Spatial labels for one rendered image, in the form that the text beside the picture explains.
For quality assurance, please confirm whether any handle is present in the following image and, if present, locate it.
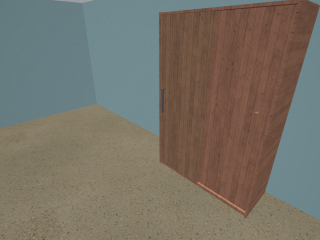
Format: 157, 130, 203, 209
161, 88, 166, 113
248, 112, 258, 145

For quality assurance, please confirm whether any wardrobe door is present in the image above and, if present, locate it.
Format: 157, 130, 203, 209
198, 4, 298, 211
161, 11, 215, 183

